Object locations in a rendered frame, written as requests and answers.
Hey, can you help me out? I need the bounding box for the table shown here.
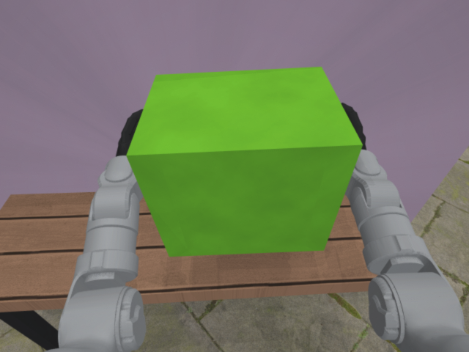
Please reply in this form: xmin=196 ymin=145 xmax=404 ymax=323
xmin=0 ymin=192 xmax=377 ymax=351

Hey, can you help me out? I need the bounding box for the robot right hand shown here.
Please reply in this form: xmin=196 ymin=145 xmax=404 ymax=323
xmin=341 ymin=103 xmax=366 ymax=150

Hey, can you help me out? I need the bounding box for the robot right forearm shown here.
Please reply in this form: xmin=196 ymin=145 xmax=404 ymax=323
xmin=345 ymin=150 xmax=465 ymax=328

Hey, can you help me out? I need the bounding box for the robot left hand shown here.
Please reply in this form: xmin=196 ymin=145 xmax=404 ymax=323
xmin=116 ymin=109 xmax=143 ymax=157

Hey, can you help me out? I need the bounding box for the robot left upper arm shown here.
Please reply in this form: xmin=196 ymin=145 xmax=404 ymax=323
xmin=44 ymin=286 xmax=146 ymax=352

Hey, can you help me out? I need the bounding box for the robot right upper arm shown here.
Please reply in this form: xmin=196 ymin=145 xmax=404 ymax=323
xmin=368 ymin=272 xmax=469 ymax=352

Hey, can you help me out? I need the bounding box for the robot left forearm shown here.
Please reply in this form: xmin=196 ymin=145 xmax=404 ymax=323
xmin=58 ymin=155 xmax=143 ymax=348

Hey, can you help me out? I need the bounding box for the carton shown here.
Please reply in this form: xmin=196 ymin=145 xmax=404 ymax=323
xmin=126 ymin=67 xmax=363 ymax=257

